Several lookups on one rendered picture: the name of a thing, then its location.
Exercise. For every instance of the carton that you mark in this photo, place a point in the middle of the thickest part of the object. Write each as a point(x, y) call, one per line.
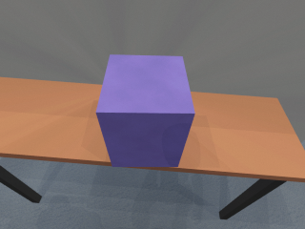
point(145, 110)

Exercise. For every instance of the table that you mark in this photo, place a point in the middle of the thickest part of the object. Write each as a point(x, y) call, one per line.
point(231, 135)

